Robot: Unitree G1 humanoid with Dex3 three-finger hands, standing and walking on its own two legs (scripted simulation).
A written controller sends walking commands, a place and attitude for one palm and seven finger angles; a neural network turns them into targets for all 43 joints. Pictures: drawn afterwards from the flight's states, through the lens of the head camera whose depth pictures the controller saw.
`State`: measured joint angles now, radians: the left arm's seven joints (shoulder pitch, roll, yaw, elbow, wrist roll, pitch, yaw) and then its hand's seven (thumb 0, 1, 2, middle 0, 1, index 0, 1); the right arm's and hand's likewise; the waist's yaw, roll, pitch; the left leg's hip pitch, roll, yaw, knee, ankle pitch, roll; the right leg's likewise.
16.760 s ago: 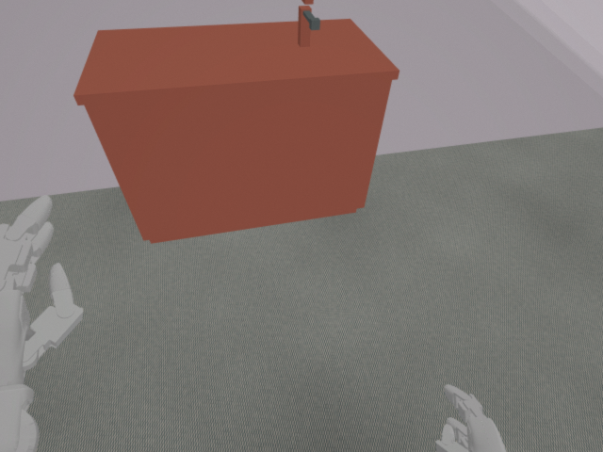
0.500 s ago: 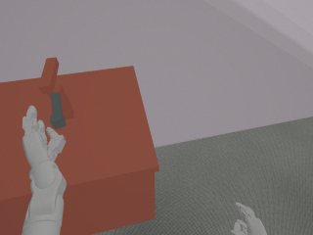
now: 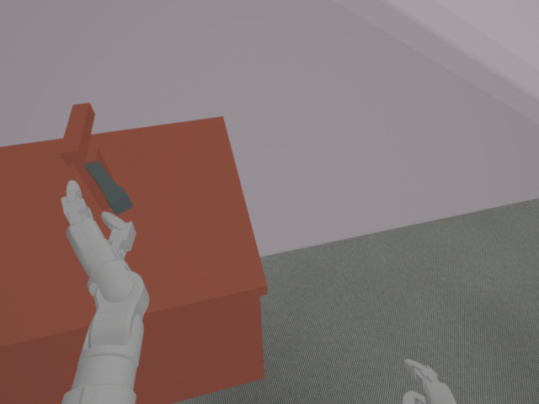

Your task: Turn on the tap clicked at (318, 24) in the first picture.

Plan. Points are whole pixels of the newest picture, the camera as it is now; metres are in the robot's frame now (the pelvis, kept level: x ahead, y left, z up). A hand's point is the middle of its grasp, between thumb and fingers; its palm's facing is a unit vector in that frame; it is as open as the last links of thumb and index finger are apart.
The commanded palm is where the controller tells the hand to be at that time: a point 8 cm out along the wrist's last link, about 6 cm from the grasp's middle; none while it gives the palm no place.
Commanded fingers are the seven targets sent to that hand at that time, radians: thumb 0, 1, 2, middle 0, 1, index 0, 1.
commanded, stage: push the lever round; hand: left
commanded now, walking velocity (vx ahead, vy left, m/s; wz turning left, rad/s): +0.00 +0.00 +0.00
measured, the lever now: (118, 200) +0.38 +0.26 +0.10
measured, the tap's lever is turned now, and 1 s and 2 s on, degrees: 27 51 81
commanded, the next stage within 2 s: lift the hand up off the lever in 1.68 s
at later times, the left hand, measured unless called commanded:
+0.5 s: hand (147, 219) +0.36 +0.21 +0.09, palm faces +0.73 -0.68 -0.07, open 7.6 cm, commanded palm +0.32 +0.23 +0.09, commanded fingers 0.00 0.90 0.90 -0.15 -0.15 -0.15 -0.15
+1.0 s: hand (167, 204) +0.40 +0.19 +0.08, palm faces +0.79 -0.61 -0.10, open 7.6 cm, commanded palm +0.35 +0.20 +0.09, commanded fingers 0.00 0.90 0.90 -0.15 -0.15 -0.15 -0.15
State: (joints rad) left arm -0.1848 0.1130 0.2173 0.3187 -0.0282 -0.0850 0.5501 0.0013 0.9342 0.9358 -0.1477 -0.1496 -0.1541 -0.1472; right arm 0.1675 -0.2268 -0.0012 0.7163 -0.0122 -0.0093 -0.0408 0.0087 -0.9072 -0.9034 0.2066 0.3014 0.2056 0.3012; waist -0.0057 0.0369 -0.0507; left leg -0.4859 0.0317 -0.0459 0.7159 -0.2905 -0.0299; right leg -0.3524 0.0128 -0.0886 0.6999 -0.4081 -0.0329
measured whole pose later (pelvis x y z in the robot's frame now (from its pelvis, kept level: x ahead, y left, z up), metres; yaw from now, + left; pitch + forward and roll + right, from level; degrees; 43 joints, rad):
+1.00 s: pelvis +0.00 +0.00 +0.00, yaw +0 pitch +6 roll -1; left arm -0.47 -0.03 0.22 0.55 0.08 0.01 0.88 0.00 0.93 0.92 -0.15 -0.15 -0.15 -0.15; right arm 0.15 -0.19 -0.03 0.76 -0.07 0.06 0.03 0.01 -0.91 -0.90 0.21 0.30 0.20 0.30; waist -0.02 0.04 -0.09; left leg -0.56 0.03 -0.06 0.76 -0.31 -0.03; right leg -0.42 0.01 -0.10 0.73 -0.43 -0.04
